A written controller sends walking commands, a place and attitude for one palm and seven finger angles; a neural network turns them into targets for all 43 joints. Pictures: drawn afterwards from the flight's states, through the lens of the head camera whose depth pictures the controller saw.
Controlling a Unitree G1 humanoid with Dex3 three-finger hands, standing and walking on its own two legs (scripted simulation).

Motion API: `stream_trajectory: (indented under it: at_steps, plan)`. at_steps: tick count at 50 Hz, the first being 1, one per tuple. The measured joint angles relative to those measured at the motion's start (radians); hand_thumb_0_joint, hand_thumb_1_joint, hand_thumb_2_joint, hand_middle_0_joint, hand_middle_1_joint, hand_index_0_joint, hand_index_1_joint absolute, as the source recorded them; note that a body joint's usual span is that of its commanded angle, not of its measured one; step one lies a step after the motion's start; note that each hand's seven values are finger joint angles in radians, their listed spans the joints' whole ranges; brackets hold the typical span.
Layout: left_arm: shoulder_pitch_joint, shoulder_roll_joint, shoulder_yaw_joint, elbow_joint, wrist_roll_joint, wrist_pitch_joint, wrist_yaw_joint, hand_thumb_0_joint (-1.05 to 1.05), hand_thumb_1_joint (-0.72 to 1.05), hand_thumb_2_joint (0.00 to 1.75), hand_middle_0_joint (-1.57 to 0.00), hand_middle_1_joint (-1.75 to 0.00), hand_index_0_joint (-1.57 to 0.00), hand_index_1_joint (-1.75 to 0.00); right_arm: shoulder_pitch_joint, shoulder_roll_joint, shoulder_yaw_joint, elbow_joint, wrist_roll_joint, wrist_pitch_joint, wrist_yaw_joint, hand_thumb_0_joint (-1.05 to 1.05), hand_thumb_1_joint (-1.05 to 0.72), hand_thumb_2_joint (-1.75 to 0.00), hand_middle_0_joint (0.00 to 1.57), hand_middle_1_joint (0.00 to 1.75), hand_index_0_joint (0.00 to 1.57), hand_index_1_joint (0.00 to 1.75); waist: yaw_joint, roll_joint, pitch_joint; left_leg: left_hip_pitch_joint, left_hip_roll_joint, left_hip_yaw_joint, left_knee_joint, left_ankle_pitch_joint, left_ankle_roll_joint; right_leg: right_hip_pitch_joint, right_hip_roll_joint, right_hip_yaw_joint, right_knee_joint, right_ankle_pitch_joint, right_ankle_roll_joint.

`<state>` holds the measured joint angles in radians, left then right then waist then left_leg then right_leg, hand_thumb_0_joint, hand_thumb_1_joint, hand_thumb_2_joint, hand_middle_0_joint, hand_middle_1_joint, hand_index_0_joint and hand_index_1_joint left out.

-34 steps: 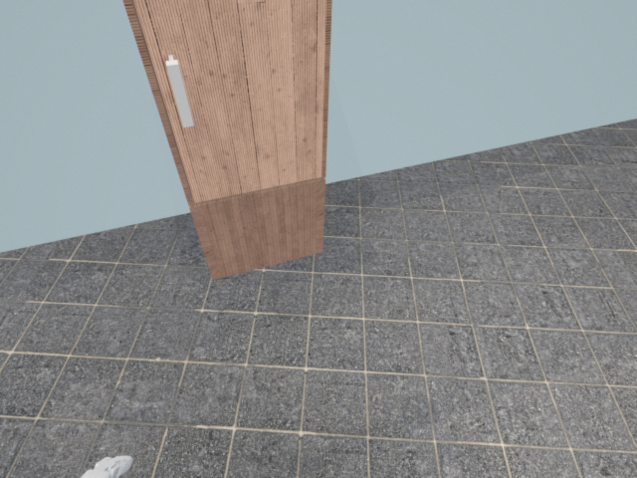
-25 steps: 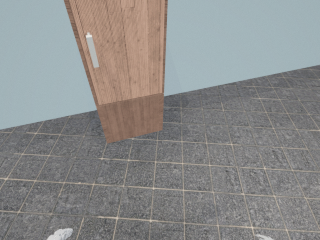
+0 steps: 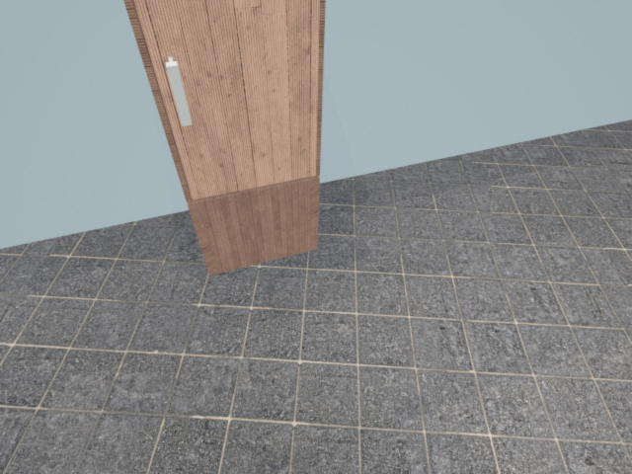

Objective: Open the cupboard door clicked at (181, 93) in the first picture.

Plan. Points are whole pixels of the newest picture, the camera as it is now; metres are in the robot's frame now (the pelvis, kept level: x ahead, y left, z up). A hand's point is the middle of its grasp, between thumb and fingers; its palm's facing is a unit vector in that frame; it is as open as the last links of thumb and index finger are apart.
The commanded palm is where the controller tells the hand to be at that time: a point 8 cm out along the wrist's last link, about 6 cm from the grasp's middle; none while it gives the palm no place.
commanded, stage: stand and wait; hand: left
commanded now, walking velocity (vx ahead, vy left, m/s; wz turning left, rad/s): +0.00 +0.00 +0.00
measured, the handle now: (178, 91) +0.93 +0.40 +0.02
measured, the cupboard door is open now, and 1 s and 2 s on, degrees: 0 0 0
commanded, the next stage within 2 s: look at it before walking up in 0.18 s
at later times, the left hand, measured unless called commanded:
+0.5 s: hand out of the picture +0.07 +0.25 -0.15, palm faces -0.04 -0.94 -0.33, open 7.4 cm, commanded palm none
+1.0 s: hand out of the picture +0.07 +0.24 -0.16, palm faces -0.04 -0.95 -0.31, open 7.4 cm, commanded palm none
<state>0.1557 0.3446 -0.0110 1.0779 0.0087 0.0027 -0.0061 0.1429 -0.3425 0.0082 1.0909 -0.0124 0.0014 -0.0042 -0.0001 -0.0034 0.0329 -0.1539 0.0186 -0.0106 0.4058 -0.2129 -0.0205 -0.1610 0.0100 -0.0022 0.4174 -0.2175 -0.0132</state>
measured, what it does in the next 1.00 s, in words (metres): stands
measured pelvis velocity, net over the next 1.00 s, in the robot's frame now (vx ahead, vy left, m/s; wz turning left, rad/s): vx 0.01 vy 0.00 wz -0.03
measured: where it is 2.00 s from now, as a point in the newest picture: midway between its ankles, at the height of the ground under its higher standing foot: (338, 471)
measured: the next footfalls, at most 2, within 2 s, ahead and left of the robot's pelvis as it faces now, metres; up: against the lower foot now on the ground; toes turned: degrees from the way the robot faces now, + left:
left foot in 1.66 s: +0.39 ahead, +0.03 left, +0.00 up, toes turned -12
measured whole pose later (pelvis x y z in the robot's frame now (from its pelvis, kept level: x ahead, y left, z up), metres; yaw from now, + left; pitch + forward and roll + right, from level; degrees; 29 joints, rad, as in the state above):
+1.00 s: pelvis +0.01 +0.00 +0.00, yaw -2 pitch -2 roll +0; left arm 0.19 0.32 0.00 1.08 0.02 0.02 -0.01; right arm 0.15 -0.31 0.01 1.10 -0.02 0.01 0.00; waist 0.01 0.00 0.00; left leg -0.16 0.03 0.02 0.43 -0.24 -0.02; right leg -0.18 0.02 0.03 0.43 -0.23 -0.01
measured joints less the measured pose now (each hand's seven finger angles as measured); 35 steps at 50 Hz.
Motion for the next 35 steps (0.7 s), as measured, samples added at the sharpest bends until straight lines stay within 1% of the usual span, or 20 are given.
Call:
stream_trajectory:
  at_steps: [13, 35]
  plan:
    - [-0.013, -0.006, -0.002, 0.009, 0.001, -0.004, 0.0, 0.01, 0.91, 0.9, -0.2, -0.3, -0.2, -0.3, 0.005, 0.009, 0.002, 0.02, 0.001, -0.004, 0.003, 0.0, -0.9, -0.89, 0.2, 0.3, 0.21, 0.3, -0.004, 0.0, -0.009, 0.0, 0.0, 0.003, -0.016, 0.018, 0.001, -0.001, 0.0, 0.003, -0.016, 0.018, 0.001]
    - [-0.01, -0.002, -0.002, 0.012, 0.003, -0.007, 0.0, 0.01, 0.91, 0.9, -0.2, -0.3, -0.2, -0.3, -0.009, 0.007, 0.001, 0.02, 0.002, -0.007, 0.004, 0.0, -0.9, -0.89, 0.2, 0.3, 0.21, 0.3, -0.001, -0.003, -0.006, 0.004, -0.002, 0.003, -0.03, 0.021, 0.003, 0.005, -0.002, 0.003, -0.034, 0.024, 0.004]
